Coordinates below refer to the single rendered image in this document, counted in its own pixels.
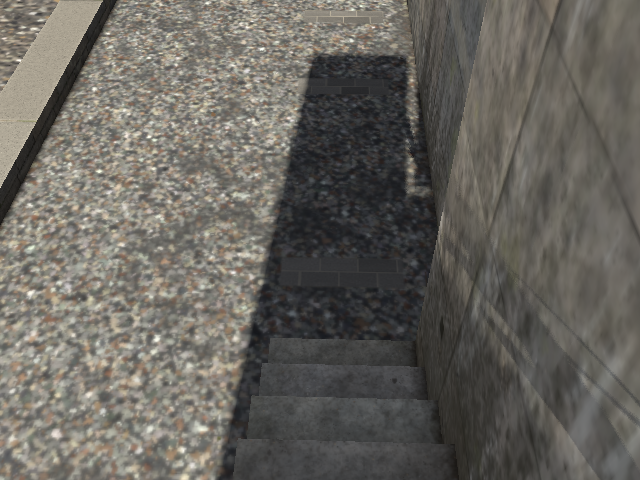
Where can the stairs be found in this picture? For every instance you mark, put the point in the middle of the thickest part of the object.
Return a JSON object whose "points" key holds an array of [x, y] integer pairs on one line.
{"points": [[337, 409]]}

